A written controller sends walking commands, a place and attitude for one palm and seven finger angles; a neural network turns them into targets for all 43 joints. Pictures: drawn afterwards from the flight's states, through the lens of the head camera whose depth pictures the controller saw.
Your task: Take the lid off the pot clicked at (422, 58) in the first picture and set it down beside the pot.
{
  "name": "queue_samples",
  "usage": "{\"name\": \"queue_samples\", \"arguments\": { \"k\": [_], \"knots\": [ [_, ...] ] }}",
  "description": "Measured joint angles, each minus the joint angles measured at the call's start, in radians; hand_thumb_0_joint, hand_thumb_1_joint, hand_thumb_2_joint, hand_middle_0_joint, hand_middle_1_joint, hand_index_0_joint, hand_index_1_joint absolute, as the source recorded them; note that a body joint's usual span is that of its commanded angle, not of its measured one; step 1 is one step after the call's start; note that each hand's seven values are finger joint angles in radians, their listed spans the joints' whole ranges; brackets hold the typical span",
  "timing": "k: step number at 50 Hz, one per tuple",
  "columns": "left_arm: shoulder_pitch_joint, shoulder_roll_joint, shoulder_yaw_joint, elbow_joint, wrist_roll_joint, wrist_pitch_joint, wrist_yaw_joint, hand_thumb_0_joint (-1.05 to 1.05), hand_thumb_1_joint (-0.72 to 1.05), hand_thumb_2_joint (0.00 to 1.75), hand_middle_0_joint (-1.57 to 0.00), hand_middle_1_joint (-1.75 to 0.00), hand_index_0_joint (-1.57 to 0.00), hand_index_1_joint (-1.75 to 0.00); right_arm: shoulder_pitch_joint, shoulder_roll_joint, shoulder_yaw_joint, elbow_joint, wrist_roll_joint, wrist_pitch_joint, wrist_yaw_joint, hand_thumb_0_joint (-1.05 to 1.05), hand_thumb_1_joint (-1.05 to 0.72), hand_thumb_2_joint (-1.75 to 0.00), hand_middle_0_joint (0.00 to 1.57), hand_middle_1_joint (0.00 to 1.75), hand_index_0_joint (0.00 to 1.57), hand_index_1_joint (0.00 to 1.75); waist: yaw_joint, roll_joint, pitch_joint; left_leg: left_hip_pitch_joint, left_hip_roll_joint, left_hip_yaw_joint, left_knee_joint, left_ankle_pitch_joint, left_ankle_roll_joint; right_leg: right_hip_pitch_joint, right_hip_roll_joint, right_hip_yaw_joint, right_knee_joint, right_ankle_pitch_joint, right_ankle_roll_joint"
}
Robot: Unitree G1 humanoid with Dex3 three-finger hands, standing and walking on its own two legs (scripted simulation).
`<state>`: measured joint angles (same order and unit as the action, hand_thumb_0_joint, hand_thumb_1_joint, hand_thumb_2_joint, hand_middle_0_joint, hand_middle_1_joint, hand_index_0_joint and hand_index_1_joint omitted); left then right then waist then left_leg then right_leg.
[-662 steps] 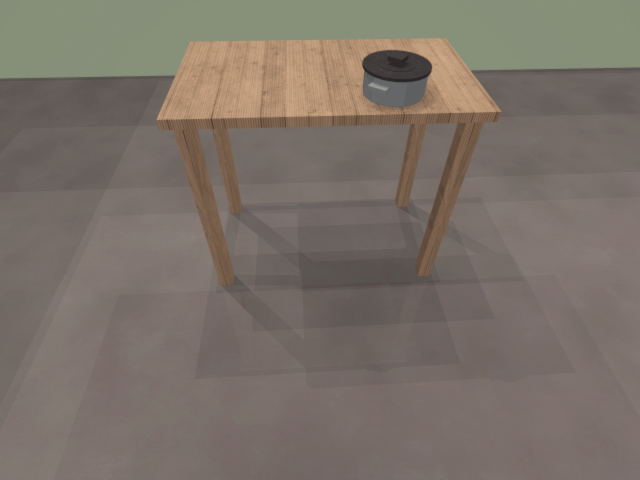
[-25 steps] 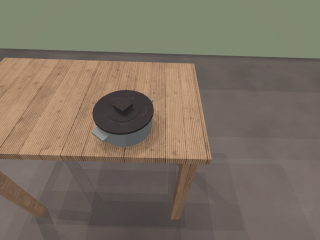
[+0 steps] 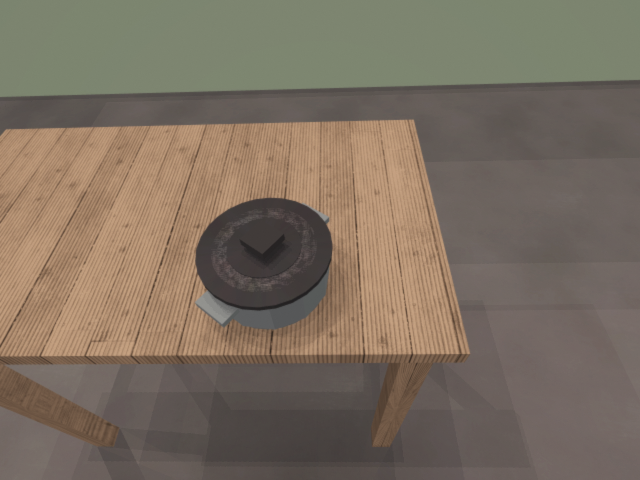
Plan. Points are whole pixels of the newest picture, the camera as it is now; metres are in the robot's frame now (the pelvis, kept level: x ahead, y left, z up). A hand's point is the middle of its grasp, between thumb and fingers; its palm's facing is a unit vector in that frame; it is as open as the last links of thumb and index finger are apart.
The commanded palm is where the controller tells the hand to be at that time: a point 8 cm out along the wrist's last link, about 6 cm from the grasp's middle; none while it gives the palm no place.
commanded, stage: come to a stop and stand still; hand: left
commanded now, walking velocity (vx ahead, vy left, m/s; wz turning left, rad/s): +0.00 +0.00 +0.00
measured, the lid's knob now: (262, 239) +0.40 +0.09 +0.08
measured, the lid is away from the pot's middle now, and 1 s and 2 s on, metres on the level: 0.00 0.00 0.00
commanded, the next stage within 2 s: look again from close up in 0.26 s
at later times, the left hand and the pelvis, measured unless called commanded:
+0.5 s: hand out of the picture +0.04 +0.19 -0.16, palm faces +0.00 -0.96 -0.27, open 7.4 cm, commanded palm none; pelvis +0.00 -0.01 +0.00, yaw -1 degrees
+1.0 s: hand out of the picture -0.02 +0.15 -0.16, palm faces -0.01 -0.97 -0.24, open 7.4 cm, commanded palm none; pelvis -0.02 -0.02 +0.01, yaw -1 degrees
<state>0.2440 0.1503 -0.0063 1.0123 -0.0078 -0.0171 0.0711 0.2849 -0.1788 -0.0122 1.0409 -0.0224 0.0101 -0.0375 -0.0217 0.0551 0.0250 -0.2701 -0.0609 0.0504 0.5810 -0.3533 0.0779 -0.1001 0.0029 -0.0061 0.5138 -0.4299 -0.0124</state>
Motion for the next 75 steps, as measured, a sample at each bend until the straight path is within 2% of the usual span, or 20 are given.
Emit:
{"name": "queue_samples", "arguments": {
  "k": [9,15,19,37,70,71,73,75],
  "knots": [
    [-0.052,0.011,0.002,-0.039,0.004,0.014,0.003,0.0,0.91,0.9,-0.2,-0.3,-0.2,-0.3,-0.087,-0.033,-0.005,-0.041,0.0,-0.007,0.002,0.01,-0.92,-0.9,0.2,0.29,0.2,0.3,0.002,-0.012,-0.004,0.04,-0.011,0.006,-0.03,0.003,0.007,0.013,-0.013,0.003,0.021,0.007,0.011],
    [-0.039,0.027,0.002,-0.054,0.007,0.023,0.0,0.0,0.91,0.9,-0.2,-0.3,-0.2,-0.3,-0.106,-0.033,0.002,-0.053,0.001,0.001,0.005,0.0,-0.91,-0.9,0.2,0.29,0.2,0.3,0.019,-0.037,-0.011,0.056,-0.017,0.014,-0.057,0.013,0.003,0.037,-0.02,0.012,-0.022,0.0,0.011],
    [-0.022,0.034,-0.002,-0.044,0.01,0.027,-0.002,0.0,0.91,0.9,-0.2,-0.3,-0.2,-0.3,-0.116,-0.03,0.007,-0.053,0.003,0.0,0.009,0.0,-0.91,-0.9,0.2,0.29,0.2,0.3,0.019,-0.048,0.004,0.054,-0.019,0.022,-0.067,0.023,0.0,0.04,-0.023,0.019,-0.045,-0.008,0.015],
    [0.05,0.025,-0.016,0.016,0.011,0.028,-0.014,0.0,0.91,0.9,-0.2,-0.3,-0.2,-0.3,-0.074,-0.025,0.016,0.023,0.009,0.01,0.017,0.0,-0.91,-0.9,0.2,0.29,0.2,0.3,0.021,-0.045,0.033,0.068,0.002,0.008,-0.099,0.069,-0.02,0.053,0.0,0.006,-0.073,0.034,-0.007],
    [0.054,-0.006,-0.015,0.049,0.016,-0.002,-0.01,0.0,0.91,0.9,-0.2,-0.3,-0.2,-0.3,-0.045,0.008,0.017,0.073,0.014,-0.004,0.01,0.0,-0.91,-0.9,0.2,0.29,0.2,0.3,0.013,-0.04,0.015,0.048,0.039,0.003,-0.092,0.088,-0.05,0.045,0.035,0.007,-0.098,0.064,-0.031],
    [0.084,-0.001,-0.015,-0.051,-0.004,0.021,-0.003,0.01,0.91,0.9,-0.21,-0.3,-0.2,-0.3,-0.028,0.006,0.018,0.036,0.026,-0.024,0.011,0.0,-0.91,-0.9,0.2,0.29,0.2,0.3,0.021,-0.044,0.019,0.044,0.04,0.003,-0.088,0.086,-0.05,0.037,0.037,0.011,-0.09,0.065,-0.03],
    [0.152,0.019,-0.001,-0.302,-0.018,0.021,0.018,0.02,0.93,0.9,-0.22,-0.32,-0.21,-0.32,0.017,-0.007,0.029,-0.032,0.041,-0.119,-0.004,0.01,-0.92,-0.9,0.2,0.29,0.2,0.3,0.041,-0.049,0.014,0.062,0.034,0.004,-0.126,0.092,-0.052,0.018,0.032,0.013,-0.057,0.064,-0.03],
    [0.17,0.029,-0.003,-0.481,-0.025,0.03,0.052,0.02,0.94,0.9,-0.25,-0.35,-0.24,-0.35,0.035,-0.031,0.025,-0.074,0.049,-0.177,-0.009,0.01,-0.92,-0.9,0.2,0.29,0.2,0.3,0.041,-0.036,-0.012,0.077,0.019,-0.009,-0.154,0.118,-0.051,0.018,0.018,-0.009,-0.04,0.071,-0.027]
  ]
}}
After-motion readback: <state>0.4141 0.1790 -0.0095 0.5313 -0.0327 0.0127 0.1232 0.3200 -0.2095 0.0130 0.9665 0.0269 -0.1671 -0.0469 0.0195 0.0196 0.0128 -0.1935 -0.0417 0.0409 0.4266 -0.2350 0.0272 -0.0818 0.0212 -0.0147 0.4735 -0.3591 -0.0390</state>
